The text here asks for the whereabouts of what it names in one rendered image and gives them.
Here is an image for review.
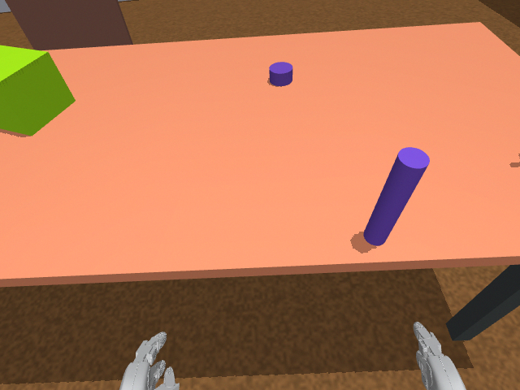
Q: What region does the left robot hand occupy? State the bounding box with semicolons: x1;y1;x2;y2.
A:
119;331;180;390

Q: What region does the table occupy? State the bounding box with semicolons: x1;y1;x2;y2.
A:
0;22;520;341

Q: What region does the right robot hand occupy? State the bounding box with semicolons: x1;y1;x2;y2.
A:
414;322;466;390

